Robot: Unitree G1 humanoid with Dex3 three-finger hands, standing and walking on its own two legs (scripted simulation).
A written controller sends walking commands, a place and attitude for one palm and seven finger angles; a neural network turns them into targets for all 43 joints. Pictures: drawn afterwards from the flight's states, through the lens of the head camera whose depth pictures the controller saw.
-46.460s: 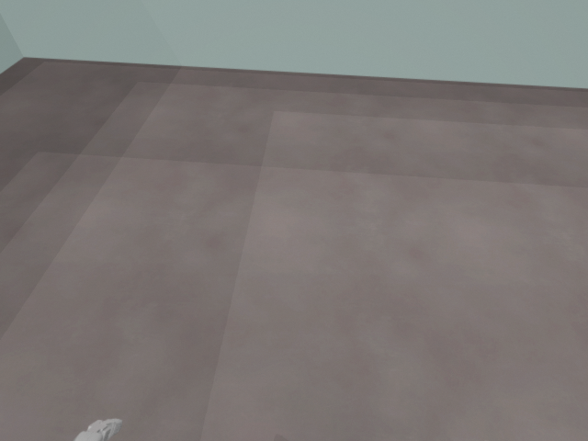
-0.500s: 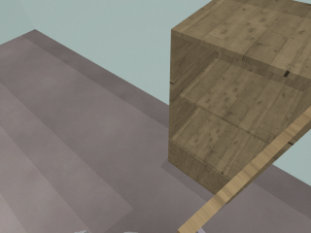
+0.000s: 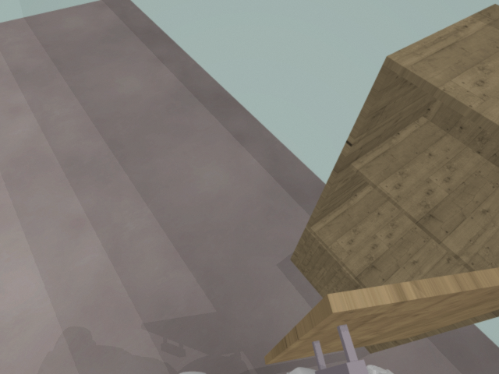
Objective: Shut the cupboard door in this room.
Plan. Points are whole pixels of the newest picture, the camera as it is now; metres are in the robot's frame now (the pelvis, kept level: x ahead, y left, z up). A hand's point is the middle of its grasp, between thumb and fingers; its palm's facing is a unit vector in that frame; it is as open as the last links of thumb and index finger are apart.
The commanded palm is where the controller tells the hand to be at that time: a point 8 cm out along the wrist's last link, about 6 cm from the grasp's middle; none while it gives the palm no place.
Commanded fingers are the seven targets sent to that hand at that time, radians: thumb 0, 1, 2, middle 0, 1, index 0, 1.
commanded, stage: turn or walk to find it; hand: left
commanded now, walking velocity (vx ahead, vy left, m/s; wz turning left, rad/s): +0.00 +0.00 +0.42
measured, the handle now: (333, 358) +0.16 -0.10 -0.01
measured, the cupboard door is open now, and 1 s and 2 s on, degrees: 62 48 46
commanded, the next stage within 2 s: none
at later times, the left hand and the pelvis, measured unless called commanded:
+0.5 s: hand out of the picture +0.04 +0.17 -0.14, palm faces +0.25 -0.93 -0.26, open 7.4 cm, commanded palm none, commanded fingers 0.00 0.90 0.90 -0.20 -0.30 -0.20 -0.30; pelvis +0.00 -0.04 +0.01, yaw +14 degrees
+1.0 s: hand out of the picture -0.03 +0.24 -0.17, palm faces +0.41 -0.88 -0.22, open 7.4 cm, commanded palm none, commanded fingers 0.00 0.90 0.90 -0.20 -0.30 -0.20 -0.30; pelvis -0.01 +0.02 +0.01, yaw +24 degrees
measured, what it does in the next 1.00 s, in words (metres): steps on the spot, turning left: right foot, then left foot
